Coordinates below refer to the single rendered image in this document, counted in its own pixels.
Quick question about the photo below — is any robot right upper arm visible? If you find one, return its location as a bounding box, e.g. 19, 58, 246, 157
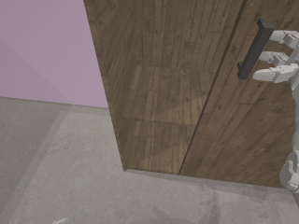
279, 150, 299, 208

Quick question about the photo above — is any handle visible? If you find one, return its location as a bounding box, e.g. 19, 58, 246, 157
237, 18, 275, 80

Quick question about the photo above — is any wardrobe door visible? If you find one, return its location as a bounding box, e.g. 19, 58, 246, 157
178, 0, 299, 189

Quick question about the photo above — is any right robot forearm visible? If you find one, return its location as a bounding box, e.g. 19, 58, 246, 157
290, 74, 299, 151

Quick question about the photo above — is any robot right hand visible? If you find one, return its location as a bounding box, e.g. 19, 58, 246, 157
252, 30, 299, 83

